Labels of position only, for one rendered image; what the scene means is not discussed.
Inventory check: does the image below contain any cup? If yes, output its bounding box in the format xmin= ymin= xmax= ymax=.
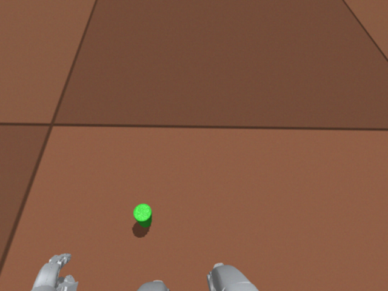
xmin=133 ymin=204 xmax=152 ymax=227

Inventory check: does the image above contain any left robot hand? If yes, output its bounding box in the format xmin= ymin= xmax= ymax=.
xmin=32 ymin=253 xmax=78 ymax=291

